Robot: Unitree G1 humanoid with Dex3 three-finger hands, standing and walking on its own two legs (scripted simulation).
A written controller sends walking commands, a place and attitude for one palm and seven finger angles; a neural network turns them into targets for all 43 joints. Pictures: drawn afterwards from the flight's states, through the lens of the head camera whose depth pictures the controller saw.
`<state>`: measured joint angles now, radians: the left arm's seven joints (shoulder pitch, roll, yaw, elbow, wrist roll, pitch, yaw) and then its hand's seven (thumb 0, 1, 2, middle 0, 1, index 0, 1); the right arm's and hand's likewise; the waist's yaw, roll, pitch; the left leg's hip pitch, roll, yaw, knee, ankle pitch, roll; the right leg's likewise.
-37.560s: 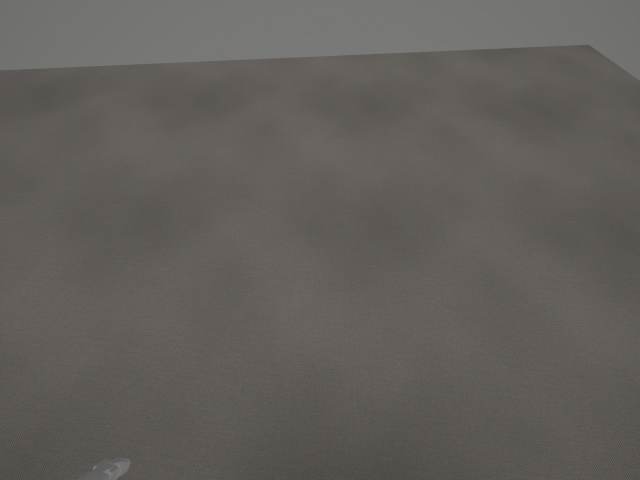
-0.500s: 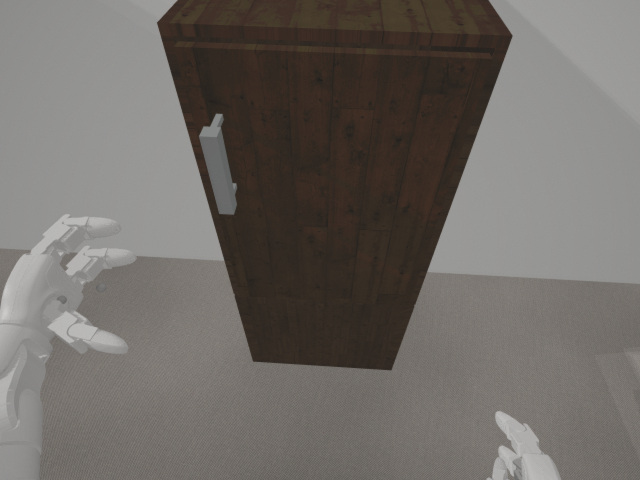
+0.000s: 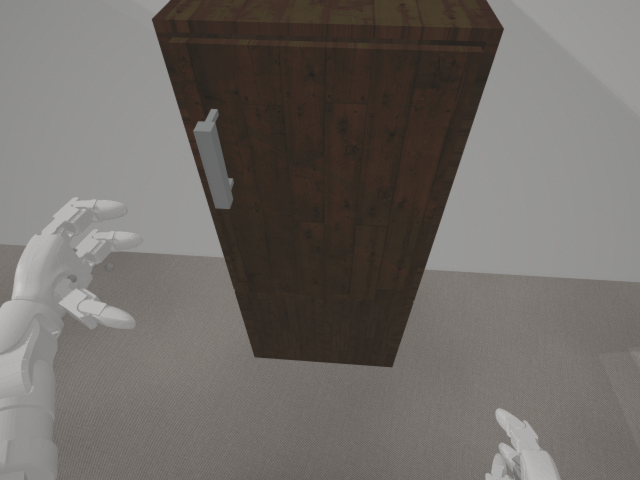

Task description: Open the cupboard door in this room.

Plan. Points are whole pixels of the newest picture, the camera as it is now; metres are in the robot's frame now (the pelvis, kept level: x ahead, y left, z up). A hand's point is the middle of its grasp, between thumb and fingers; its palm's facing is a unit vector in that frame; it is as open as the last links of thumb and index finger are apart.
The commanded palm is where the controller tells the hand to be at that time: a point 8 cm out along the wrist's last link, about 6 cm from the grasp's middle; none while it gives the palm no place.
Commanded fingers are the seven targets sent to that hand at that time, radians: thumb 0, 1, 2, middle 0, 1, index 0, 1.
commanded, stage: move the hooked fingers beside the handle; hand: left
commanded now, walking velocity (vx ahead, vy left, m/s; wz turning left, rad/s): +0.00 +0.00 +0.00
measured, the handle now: (218, 160) +0.56 +0.20 +0.10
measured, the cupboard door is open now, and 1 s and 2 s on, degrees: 0 0 0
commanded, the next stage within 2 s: none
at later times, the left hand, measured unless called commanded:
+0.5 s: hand (141, 221) +0.40 +0.27 +0.11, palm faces -0.01 -1.00 +0.00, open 14.0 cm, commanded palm +0.38 +0.32 +0.11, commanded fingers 0.00 -0.50 0.30 -0.30 -1.20 -0.30 -1.20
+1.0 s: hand (164, 194) +0.46 +0.25 +0.11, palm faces -0.01 -1.00 +0.01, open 14.0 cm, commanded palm +0.43 +0.31 +0.10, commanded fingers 0.00 -0.50 0.30 -0.30 -1.20 -0.30 -1.20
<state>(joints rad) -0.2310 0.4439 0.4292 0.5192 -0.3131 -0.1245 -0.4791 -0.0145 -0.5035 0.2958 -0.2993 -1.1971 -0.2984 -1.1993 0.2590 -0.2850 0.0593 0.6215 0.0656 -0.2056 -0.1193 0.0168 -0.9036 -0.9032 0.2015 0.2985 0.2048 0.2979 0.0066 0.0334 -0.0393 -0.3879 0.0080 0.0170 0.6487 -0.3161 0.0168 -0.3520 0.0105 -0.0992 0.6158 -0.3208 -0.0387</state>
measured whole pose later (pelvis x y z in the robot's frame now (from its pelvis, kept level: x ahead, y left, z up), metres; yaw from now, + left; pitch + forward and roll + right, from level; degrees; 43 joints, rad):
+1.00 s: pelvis +0.01 +0.02 -0.01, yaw -2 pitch +11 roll -2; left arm -0.71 0.53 0.42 1.03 -0.18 -0.26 -0.41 -0.01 -0.50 0.30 -0.30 -1.20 -0.30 -1.20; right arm 0.36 -0.29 0.05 0.63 0.04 -0.04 -0.06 0.01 -0.90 -0.90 0.20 0.30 0.21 0.30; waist -0.08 0.02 -0.07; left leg -0.56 0.01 0.05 0.72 -0.36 0.04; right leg -0.52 0.01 -0.07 0.67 -0.34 -0.01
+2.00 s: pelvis +0.02 +0.03 -0.02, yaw -3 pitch +15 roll -3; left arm -0.80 0.60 0.44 1.12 -0.18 -0.27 -0.43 -0.01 -0.50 0.30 -0.30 -1.20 -0.30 -1.20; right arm 0.39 -0.28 0.04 0.60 0.03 0.07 -0.05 0.01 -0.91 -0.90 0.20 0.30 0.21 0.30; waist -0.11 0.02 -0.10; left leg -0.65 0.02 0.04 0.78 -0.40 0.05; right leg -0.60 0.02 -0.07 0.70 -0.35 -0.01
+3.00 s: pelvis +0.02 +0.02 -0.02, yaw -2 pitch +15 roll -3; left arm -0.86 0.52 0.40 1.14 -0.15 -0.29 -0.32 -0.01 -0.50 0.30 -0.30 -1.20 -0.30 -1.20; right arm 0.38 -0.28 0.04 0.61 0.02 0.05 -0.04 0.01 -0.91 -0.90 0.20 0.30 0.20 0.30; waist -0.13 0.02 -0.10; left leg -0.68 0.02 0.04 0.81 -0.40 0.04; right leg -0.63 0.02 -0.07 0.73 -0.36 -0.01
